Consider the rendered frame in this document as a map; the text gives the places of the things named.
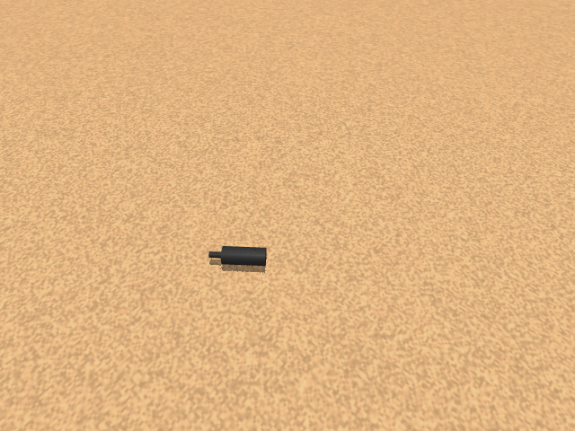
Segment bottle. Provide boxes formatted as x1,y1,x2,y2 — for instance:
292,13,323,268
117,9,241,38
208,246,267,266

